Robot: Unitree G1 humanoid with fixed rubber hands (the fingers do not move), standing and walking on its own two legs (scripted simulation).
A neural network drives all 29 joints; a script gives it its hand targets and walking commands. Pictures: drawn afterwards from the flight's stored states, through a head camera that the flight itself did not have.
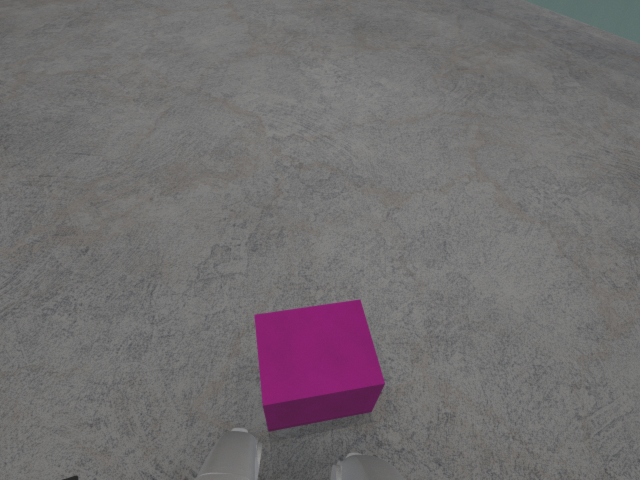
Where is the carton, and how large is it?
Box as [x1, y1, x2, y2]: [254, 300, 384, 430]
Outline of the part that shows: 360,300 254,315 262,401 268,430 274,430 371,411 384,382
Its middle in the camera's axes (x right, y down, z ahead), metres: -0.01 +0.35 +1.10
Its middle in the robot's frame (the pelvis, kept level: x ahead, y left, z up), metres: +0.50 -0.02 -0.60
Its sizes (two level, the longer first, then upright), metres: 0.298 0.241 0.230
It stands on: the floor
